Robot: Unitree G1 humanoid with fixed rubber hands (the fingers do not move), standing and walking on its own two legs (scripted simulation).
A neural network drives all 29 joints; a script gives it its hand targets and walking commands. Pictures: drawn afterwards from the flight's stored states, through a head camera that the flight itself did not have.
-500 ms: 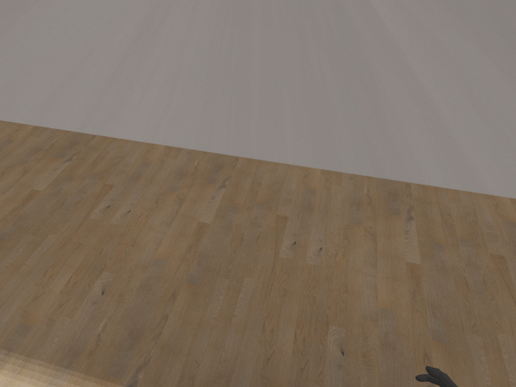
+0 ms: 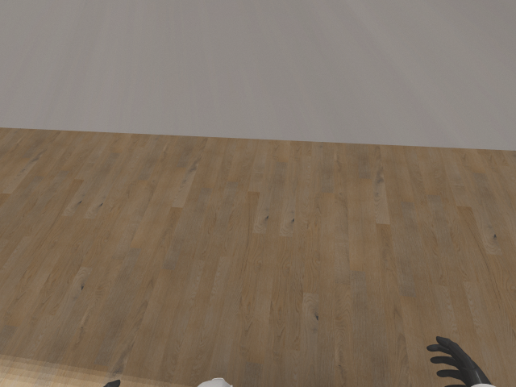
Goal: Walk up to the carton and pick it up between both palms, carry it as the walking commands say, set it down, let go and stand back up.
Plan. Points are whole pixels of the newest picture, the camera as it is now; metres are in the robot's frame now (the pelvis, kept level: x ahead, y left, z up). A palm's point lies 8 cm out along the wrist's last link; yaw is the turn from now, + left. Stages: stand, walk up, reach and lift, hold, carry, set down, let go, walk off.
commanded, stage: walk up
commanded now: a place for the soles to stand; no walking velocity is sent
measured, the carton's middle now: out of the picture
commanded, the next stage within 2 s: none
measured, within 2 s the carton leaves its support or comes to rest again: neither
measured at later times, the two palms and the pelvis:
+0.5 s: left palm out of the picture +0.08 +0.26 -0.10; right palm out of the picture +0.04 -0.32 -0.09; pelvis -0.06 +0.00 +0.00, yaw -5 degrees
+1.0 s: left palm out of the picture +0.00 +0.17 -0.09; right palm out of the picture -0.16 -0.41 -0.11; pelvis -0.17 -0.08 +0.00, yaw -14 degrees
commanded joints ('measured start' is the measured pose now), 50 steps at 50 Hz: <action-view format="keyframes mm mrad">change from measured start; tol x32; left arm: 1 10 282 95 -136 78 -14 22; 50 -30 256 99 -198 76 18 -14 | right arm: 1 -43 -138 -60 15 38 -10 -9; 50 156 -178 -108 83 37 -15 -14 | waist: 1 35 -120 -238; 14 -64 229 -252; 32 72 125 -186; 35 39 -404 13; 50 -3 -211 -320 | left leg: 1 -133 -62 -24 -104 32 28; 13 523 125 -210 -705 101 203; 17 101 344 -252 -744 40 307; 30 221 287 -107 -734 -72 205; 34 -180 50 100 -290 -193 80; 39 50 -77 4 180 104 16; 50 182 -131 11 -514 -3 26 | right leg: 1 451 -158 280 -286 490 85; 12 36 -101 183 -221 331 151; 14 -190 54 58 321 -236 155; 17 -63 -50 141 607 -142 60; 32 141 -106 -39 78 -123 14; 36 -233 -280 502 -527 -532 -42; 50 362 -159 361 -372 244 36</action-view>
